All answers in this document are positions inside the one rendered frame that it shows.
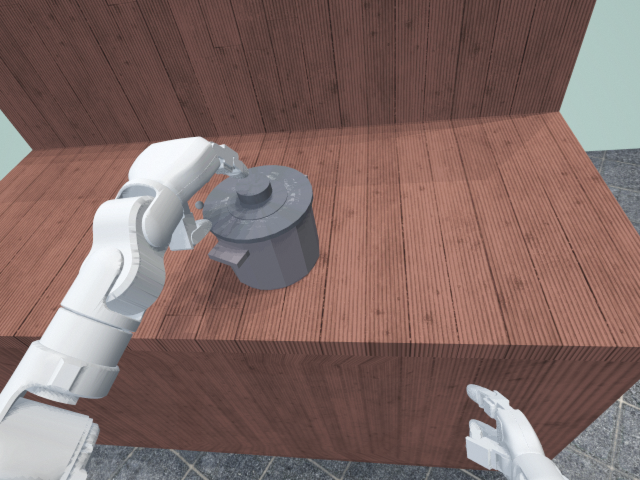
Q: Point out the left robot upper arm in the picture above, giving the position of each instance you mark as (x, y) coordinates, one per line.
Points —
(44, 442)

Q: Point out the robot left hand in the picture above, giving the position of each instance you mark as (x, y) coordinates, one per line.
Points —
(185, 166)

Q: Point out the pot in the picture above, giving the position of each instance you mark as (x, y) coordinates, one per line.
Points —
(275, 263)

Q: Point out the knob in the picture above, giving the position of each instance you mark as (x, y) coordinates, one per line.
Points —
(254, 189)

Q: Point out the right robot forearm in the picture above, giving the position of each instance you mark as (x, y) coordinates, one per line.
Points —
(532, 466)

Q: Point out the table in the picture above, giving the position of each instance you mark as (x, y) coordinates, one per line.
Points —
(465, 236)

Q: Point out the lid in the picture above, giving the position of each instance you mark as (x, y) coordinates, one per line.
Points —
(236, 222)

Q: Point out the left robot forearm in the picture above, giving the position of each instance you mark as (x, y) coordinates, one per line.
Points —
(121, 277)

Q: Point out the robot right hand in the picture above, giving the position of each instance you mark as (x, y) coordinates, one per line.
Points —
(513, 436)

